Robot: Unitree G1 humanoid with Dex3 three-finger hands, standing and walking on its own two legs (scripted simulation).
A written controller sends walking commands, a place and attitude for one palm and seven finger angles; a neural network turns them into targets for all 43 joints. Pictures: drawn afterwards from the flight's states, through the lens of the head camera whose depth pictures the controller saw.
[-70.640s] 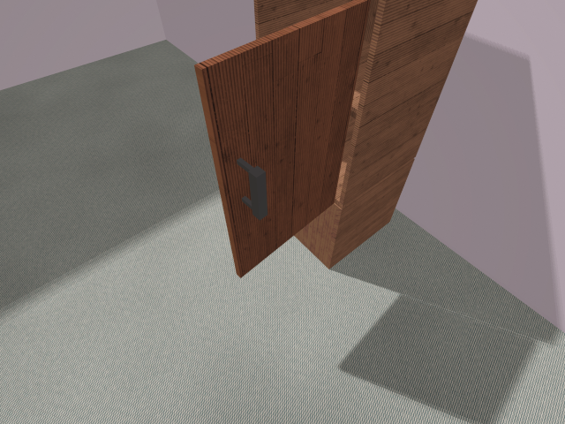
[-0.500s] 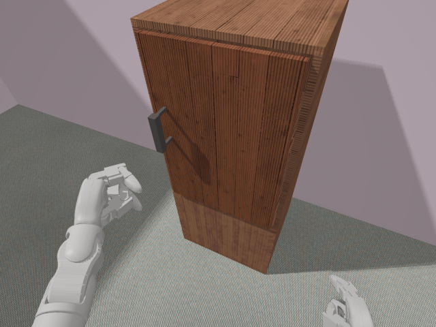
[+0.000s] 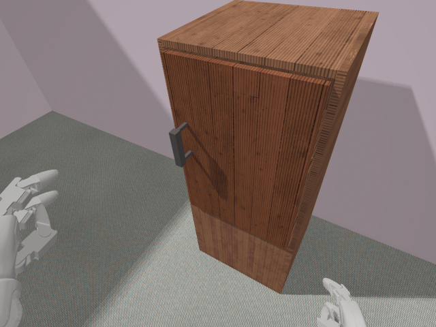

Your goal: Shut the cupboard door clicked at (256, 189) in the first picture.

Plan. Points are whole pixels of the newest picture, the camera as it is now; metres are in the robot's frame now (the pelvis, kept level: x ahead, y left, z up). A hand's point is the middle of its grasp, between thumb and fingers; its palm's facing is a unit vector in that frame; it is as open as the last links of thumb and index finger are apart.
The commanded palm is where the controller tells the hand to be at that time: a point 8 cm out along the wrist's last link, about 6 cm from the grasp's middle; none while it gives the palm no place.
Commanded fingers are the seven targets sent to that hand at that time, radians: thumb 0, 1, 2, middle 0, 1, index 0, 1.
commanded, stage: draw the hand back to the body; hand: left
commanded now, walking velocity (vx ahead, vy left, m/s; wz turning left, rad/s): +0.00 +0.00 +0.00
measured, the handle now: (182, 144) +0.59 +0.19 -0.01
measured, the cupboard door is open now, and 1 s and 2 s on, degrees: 0 0 0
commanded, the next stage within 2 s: step back with the hand held close in 0.38 s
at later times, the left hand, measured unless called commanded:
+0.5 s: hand (55, 233) +0.19 +0.26 +0.16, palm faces +0.46 -0.79 -0.41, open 7.4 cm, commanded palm +0.14 +0.29 +0.17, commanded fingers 0.00 0.90 0.90 -0.20 -0.30 -0.20 -0.30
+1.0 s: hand (8, 266) +0.14 +0.29 +0.16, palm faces +0.40 -0.77 -0.50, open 7.4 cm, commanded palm +0.08 +0.32 +0.17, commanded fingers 0.00 0.90 0.90 -0.20 -0.30 -0.20 -0.30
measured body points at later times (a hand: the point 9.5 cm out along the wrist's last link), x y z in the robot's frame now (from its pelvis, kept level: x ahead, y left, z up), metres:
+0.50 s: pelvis +0.00 -0.01 +0.00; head -0.03 -0.04 +0.45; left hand +0.16 +0.29 +0.19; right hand +0.19 -0.23 -0.08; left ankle -0.01 +0.14 -0.74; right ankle -0.04 -0.14 -0.74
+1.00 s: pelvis -0.07 +0.02 -0.01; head -0.06 +0.02 +0.44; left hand +0.11 +0.33 +0.19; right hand +0.11 -0.22 -0.08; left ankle -0.01 +0.14 -0.74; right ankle -0.04 -0.14 -0.74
